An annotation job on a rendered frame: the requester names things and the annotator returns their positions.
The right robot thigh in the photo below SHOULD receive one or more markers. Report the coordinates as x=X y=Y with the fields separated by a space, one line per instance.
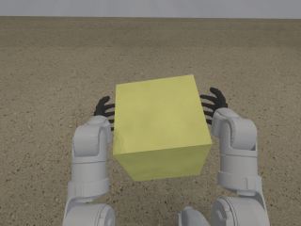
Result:
x=191 y=217

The left robot forearm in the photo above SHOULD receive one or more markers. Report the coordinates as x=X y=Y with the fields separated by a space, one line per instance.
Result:
x=89 y=179

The right robot forearm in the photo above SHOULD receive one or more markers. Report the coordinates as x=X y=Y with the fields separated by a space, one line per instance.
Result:
x=238 y=146

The robot left upper arm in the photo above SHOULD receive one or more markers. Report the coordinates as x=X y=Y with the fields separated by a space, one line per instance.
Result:
x=90 y=214

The robot right upper arm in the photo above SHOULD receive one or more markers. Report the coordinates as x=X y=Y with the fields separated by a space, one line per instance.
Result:
x=237 y=211

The right robot shin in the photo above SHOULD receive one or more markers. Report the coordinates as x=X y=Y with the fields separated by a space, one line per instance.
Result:
x=188 y=207

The carton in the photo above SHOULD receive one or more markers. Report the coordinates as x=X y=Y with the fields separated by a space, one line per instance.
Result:
x=160 y=130

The right robot hand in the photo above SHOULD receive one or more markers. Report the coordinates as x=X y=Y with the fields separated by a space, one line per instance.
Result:
x=219 y=102

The left robot hand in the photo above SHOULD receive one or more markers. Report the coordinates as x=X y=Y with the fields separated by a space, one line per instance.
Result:
x=100 y=109

